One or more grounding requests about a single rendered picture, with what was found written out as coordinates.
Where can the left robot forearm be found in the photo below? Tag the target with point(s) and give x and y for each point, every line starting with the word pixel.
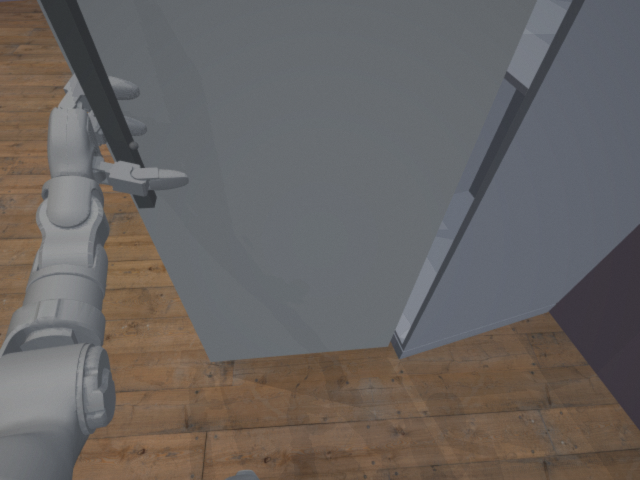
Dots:
pixel 67 283

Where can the left robot hand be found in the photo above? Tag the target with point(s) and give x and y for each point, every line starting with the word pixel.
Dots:
pixel 74 136

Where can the robot left upper arm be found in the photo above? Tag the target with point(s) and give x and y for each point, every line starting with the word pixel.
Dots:
pixel 51 400

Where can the handle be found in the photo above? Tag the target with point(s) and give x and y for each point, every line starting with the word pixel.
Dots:
pixel 74 36

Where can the left robot shin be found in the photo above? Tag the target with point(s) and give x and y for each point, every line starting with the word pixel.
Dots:
pixel 246 472

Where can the fridge door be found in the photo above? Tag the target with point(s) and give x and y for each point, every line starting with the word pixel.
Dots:
pixel 323 141

